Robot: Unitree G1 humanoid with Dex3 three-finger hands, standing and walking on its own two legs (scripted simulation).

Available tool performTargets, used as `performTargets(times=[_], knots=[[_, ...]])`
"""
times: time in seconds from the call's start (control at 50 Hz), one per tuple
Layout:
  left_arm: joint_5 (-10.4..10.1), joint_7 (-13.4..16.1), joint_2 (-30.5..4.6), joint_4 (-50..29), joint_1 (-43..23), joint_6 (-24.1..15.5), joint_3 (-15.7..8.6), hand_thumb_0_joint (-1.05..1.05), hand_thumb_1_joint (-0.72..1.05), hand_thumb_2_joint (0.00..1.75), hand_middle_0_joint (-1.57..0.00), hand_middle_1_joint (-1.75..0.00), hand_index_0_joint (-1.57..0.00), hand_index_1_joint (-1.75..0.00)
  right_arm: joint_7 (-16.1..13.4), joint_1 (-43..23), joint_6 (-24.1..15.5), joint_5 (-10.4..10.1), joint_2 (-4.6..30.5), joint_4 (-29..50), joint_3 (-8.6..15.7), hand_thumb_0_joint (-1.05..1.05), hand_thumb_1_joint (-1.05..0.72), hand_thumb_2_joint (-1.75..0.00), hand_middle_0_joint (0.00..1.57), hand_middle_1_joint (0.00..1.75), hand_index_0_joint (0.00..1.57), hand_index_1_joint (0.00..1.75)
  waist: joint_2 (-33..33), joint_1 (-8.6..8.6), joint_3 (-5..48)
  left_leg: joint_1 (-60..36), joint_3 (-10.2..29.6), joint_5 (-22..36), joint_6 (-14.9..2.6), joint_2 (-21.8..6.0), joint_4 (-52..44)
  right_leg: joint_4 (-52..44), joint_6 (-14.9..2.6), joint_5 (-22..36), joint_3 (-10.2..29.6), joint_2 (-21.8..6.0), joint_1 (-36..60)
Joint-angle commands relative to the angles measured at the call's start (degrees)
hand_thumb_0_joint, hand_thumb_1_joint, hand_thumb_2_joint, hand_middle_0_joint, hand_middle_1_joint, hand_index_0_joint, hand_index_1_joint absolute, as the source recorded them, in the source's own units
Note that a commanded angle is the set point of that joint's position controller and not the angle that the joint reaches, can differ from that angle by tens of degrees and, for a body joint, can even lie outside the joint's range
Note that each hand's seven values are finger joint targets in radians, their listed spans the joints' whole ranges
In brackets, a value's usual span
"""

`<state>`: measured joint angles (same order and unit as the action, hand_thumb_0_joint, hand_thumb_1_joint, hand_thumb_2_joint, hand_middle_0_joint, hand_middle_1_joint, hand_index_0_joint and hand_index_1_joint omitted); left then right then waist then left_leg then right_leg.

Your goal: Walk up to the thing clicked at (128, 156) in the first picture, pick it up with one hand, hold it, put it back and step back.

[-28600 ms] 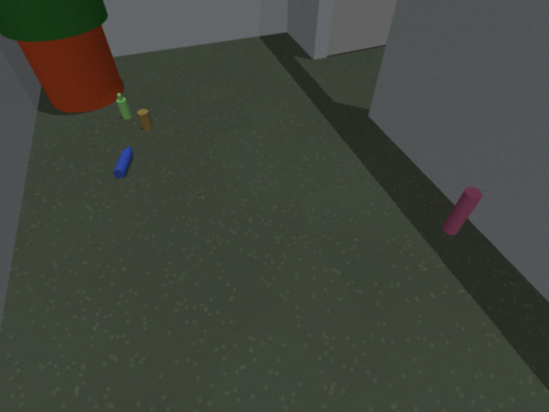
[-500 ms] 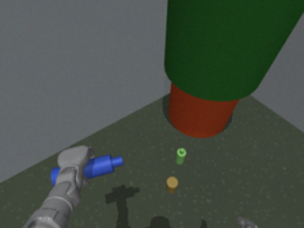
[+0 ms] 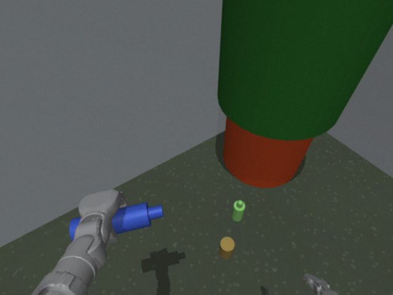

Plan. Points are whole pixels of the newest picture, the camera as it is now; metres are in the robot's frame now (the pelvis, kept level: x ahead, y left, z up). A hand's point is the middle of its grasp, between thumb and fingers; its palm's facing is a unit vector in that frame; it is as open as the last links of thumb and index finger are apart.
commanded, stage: hold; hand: left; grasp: from above
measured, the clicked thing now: (119, 220) +0.32 +0.20 -0.08
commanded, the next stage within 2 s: crouch in 1.28 s
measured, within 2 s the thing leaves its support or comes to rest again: neither
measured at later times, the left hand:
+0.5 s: hand (104, 227) +0.29 +0.22 -0.04, palm faces -0.41 -0.13 -0.90, open 8.7 cm
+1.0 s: hand (105, 226) +0.29 +0.21 -0.04, palm faces -0.44 -0.13 -0.89, open 8.7 cm
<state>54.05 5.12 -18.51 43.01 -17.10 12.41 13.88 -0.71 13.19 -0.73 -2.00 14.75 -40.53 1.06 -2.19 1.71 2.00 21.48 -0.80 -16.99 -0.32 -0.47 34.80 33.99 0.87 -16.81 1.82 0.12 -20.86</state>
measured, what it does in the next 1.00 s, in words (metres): stands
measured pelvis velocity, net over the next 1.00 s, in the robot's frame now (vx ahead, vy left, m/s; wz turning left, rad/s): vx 0.00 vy -0.01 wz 0.00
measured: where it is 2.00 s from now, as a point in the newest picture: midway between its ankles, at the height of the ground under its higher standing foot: outside the picture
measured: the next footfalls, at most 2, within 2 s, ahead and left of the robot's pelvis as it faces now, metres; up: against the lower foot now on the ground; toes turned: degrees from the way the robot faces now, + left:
none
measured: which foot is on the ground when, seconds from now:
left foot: down 0.00-1.00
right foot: down 0.00-1.00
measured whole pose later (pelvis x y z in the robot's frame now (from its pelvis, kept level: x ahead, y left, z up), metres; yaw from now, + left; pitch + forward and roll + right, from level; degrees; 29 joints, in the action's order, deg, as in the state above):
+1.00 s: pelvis +0.00 -0.01 +0.01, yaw +0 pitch +1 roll +0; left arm 53.6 -0.8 -19.2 34.5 -13.9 13.9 15.1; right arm -1.3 10.1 -0.4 -2.5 14.5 -39.1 0.0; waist -2.9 -0.2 -0.2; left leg 15.3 -0.7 -13.9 0.0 -0.4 28.6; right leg 28.8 0.5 -14.2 1.7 0.1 -15.2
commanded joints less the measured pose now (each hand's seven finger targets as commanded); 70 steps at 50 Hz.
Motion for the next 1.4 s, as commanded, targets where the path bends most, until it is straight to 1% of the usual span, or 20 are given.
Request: performTargets(times=[0.0, 0.06, 0.08, 0.12, 0.16, 0.44, 0.62, 0.7, 0.72, 0.76, 0.84, 0.88, 0.94, 0.96, 1.2, 1.24, 1.28, 1.32, 1.36, 1.38], knots=[[1.34, 2.55, -11.33, -12.18, -20.41, 0.0, -5.05, 0.0, 0.83, 0.61, -1.22, -0.38, -1.2, -0.41, -0.43, -2.55, -2.52, -0.28, 8.1, 6.78, 2.89, 0.0, -0.88, -0.9, 0.2, 0.3, 0.2, 0.3, -0.79, -0.28, 15.61, -9.38, 0.24, 14.24, 0.17, 0.85, -5.03, -4.74, -1.48, 12.73, -1.52, 1.94, 4.71], [1.17, 2.16, -10.61, -13.29, -20.71, -0.1, -4.18, 0.0, 0.86, 0.59, -1.24, -0.39, -1.22, -0.41, -0.38, -3.32, -2.62, -0.38, 7.95, 7.31, 2.59, 0.0, -0.88, -0.9, 0.2, 0.3, 0.2, 0.3, 0.42, -0.28, 14.52, -8.96, 0.27, 12.1, -0.12, 0.99, -5.83, -5.86, -1.37, 11.02, -1.33, 1.79, 5.16], [0.91, 2.26, -11.87, -13.1, -20.72, -0.07, -5.35, 0.0, 0.87, 0.59, -1.24, -0.39, -1.22, -0.41, -0.46, -3.5, -2.58, -0.44, 8.21, 7.44, 2.76, 0.0, -0.88, -0.9, 0.2, 0.3, 0.2, 0.3, -0.05, -0.39, 14.47, -8.92, -0.05, 11.52, -0.18, 1.15, -5.92, -6.25, -1.31, 10.57, -1.19, 1.66, 5.45], [0.71, 1.88, -10.08, -13.04, -20.19, -0.08, -4.0, 0.0, 0.85, 0.61, -1.24, -0.41, -1.21, -0.43, -0.41, -3.97, -2.63, -0.44, 7.83, 7.65, 2.42, 0.0, -0.88, -0.9, 0.2, 0.3, 0.2, 0.3, 1.38, 0.03, 13.16, -8.71, 0.08, 10.51, -0.27, 1.12, -6.41, -6.73, -1.19, 9.66, -1.19, 1.61, 5.05], [1.41, 1.84, -11.75, -13.35, -20.31, -0.01, -4.94, 0.0, 0.86, 0.59, -1.23, -0.42, -1.22, -0.43, -0.47, -4.27, -2.69, -0.45, 8.06, 7.51, 2.49, 0.0, -0.88, -0.9, 0.2, 0.3, 0.2, 0.3, 1.07, -0.48, 14.04, -9.05, 0.18, 10.59, -0.22, 1.1, -6.69, -6.81, -1.25, 9.58, -1.16, 1.63, 5.83], [0.75, 0.75, -11.37, -16.33, -19.35, 0.26, -4.8, 0.0, 0.83, 0.62, -1.22, -0.44, -1.2, -0.46, -0.61, -6.78, -2.79, -0.66, 7.59, 8.49, 1.95, 0.0, -0.89, -0.9, 0.2, 0.3, 0.2, 0.3, 0.39, -1.26, 12.72, -10.27, 0.16, 8.64, -0.08, 1.01, -8.49, -8.43, -1.3, 7.42, -1.22, 1.44, 6.92], [1.02, -1.23, -12.73, -19.6, -19.11, 1.39, -5.35, 0.0, 0.8, 0.61, -1.19, -0.44, -1.17, -0.46, -1.0, -7.28, -2.5, -0.82, 7.27, 8.73, 1.77, 0.0, -0.89, -0.9, 0.2, 0.3, 0.2, 0.3, -0.16, -1.69, 14.15, -12.14, -0.16, 13.17, -0.19, 1.11, -8.61, -8.41, -1.27, 11.65, -1.29, 1.53, 8.27], [0.11, -1.94, -11.62, -19.83, -17.74, 1.96, -4.78, 0.0, 0.81, 0.6, -1.19, -0.44, -1.18, -0.46, -1.06, -8.13, -2.55, -0.84, 7.07, 9.04, 1.53, 0.0, -0.89, -0.9, 0.2, 0.3, 0.2, 0.3, 0.56, -1.64, 11.9, -11.85, -0.31, 10.98, -0.31, 1.23, -9.33, -9.56, -1.17, 9.48, -1.25, 1.4, 8.07], [0.22, -2.29, -10.27, -19.45, -17.04, 2.16, -3.51, 0.0, 0.78, 0.59, -1.17, -0.44, -1.16, -0.45, -1.02, -8.15, -2.59, -0.89, 6.96, 9.18, 1.34, 0.0, -0.89, -0.9, 0.2, 0.3, 0.2, 0.3, 1.47, -1.31, 12.09, -11.94, -0.11, 11.25, -0.38, 1.15, -9.35, -9.36, -1.12, 9.78, -1.26, 1.43, 7.93], [0.59, -2.61, -12.38, -19.98, -16.07, 2.19, -5.29, 0.0, 0.77, 0.6, -1.15, -0.45, -1.14, -0.47, -1.05, -8.2, -2.43, -0.98, 7.06, 9.29, 1.5, 0.0, -0.89, -0.9, 0.2, 0.3, 0.2, 0.3, 1.3, -2.12, 11.42, -11.37, -0.4, 11.11, -0.48, 1.38, -9.44, -9.77, -1.06, 9.55, -1.21, 1.25, 8.53], [0.98, -3.02, -11.81, -22.15, -19.3, 1.74, -4.18, 0.0, 0.78, 0.62, -1.16, -0.48, -1.15, -0.49, -1.08, -7.84, -2.43, -0.9, 6.94, 9.38, 1.52, 0.0, -0.89, -0.9, 0.2, 0.3, 0.2, 0.3, -0.58, -1.6, 13.06, -12.82, -0.28, 11.81, -0.26, 1.21, -9.55, -9.29, -1.33, 10.26, -1.1, 1.42, 8.21], [1.24, -2.63, -12.94, -21.3, -18.5, 1.64, -5.97, 0.0, 0.77, 0.6, -1.15, -0.47, -1.14, -0.48, -1.03, -7.52, -2.38, -0.85, 6.88, 9.0, 1.53, 0.0, -0.89, -0.9, 0.2, 0.3, 0.2, 0.3, -0.52, -1.83, 13.53, -12.87, -0.32, 13.1, -0.29, 1.26, -9.36, -9.09, -1.36, 11.39, -1.13, 1.41, 8.72], [1.29, -2.44, -12.87, -22.71, -21.15, 1.19, -5.26, 0.0, 0.77, 0.64, -1.16, -0.48, -1.14, -0.5, -1.08, -7.35, -2.37, -0.76, 6.95, 8.9, 1.54, 0.0, -0.88, -0.9, 0.2, 0.3, 0.2, 0.3, -0.52, -1.46, 15.04, -14.0, -0.34, 15.2, -0.3, 1.26, -8.99, -8.85, -1.29, 13.52, -1.07, 1.44, 9.28], [1.51, -2.33, -13.83, -21.94, -20.02, 1.21, -6.3, 0.0, 0.77, 0.64, -1.16, -0.48, -1.14, -0.5, -1.12, -7.28, -2.35, -0.74, 7.0, 8.61, 1.64, 0.0, -0.88, -0.9, 0.2, 0.3, 0.2, 0.3, -0.62, -1.8, 14.97, -14.01, -0.46, 15.66, -0.3, 1.29, -8.85, -8.98, -1.29, 13.78, -1.12, 1.4, 9.66], [0.61, -3.81, -11.72, -18.09, -17.61, 1.05, -4.45, 0.0, 0.77, 0.64, -1.16, -0.49, -1.15, -0.51, -1.02, -6.88, -1.84, -0.9, 7.06, 8.64, 2.02, 0.0, -0.89, -0.9, 0.2, 0.3, 0.2, 0.3, 2.02, -1.58, 13.46, -13.79, -0.57, 17.63, -0.64, 1.41, -8.98, -9.73, -0.98, 16.36, -1.41, 1.18, 10.35], [0.65, -3.89, -13.38, -18.32, -15.78, 0.75, -6.37, 0.0, 0.77, 0.66, -1.18, -0.47, -1.15, -0.5, -1.0, -7.18, -1.6, -0.92, 6.96, 8.97, 1.94, 0.0, -0.89, -0.9, 0.2, 0.3, 0.2, 0.3, 1.53, -2.32, 12.66, -13.14, -0.64, 16.19, -0.61, 1.62, -9.33, -10.1, -1.08, 14.91, -1.28, 0.99, 10.78], [1.31, -4.32, -11.3, -19.5, -16.73, 0.28, -4.19, 0.0, 0.77, 0.64, -1.15, -0.49, -1.14, -0.51, -0.88, -6.84, -1.48, -0.97, 6.79, 9.2, 2.08, 0.0, -0.89, -0.9, 0.2, 0.3, 0.2, 0.3, 1.65, -1.52, 13.84, -13.72, -0.77, 17.34, -0.71, 1.64, -8.98, -9.66, -1.0, 16.38, -1.15, 0.99, 10.53], [2.09, -3.73, -14.47, -19.29, -17.94, -0.05, -6.88, 0.0, 0.75, 0.63, -1.15, -0.48, -1.13, -0.5, -0.93, -6.24, -1.24, -0.86, 7.28, 8.97, 2.26, 0.0, -0.89, -0.9, 0.2, 0.3, 0.2, 0.3, 0.52, -1.97, 13.75, -13.69, -0.75, 17.61, -0.54, 1.59, -9.14, -9.71, -1.29, 16.21, -1.25, 1.1, 10.83], [1.89, -3.44, -13.95, -21.88, -19.58, -0.63, -6.6, 0.0, 0.82, 0.61, -1.16, -0.52, -1.17, -0.51, -0.8, -6.12, -1.06, -0.97, 7.09, 9.19, 2.43, 0.0, -0.9, -0.91, 0.2, 0.3, 0.2, 0.3, -1.59, -2.15, 15.37, -14.95, -0.86, 18.69, -0.27, 1.39, -9.33, -9.26, -1.69, 16.86, -1.27, 1.29, 11.07], [1.94, -3.09, -14.07, -20.24, -18.5, -0.53, -7.1, 0.0, 0.74, 0.58, -1.08, -0.48, -1.09, -0.47, -0.78, -6.29, -1.01, -0.87, 7.25, 9.1, 2.35, 0.0, -0.86, -0.89, 0.2, 0.3, 0.2, 0.3, 0.07, -2.26, 14.52, -14.61, -0.38, 18.8, -0.26, 1.16, -9.37, -9.42, -1.58, 16.58, -1.65, 1.52, 11.11]])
